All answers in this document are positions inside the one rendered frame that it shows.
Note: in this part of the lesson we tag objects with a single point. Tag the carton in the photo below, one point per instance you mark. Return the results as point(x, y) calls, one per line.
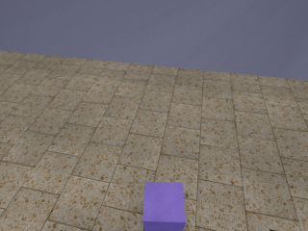
point(163, 206)

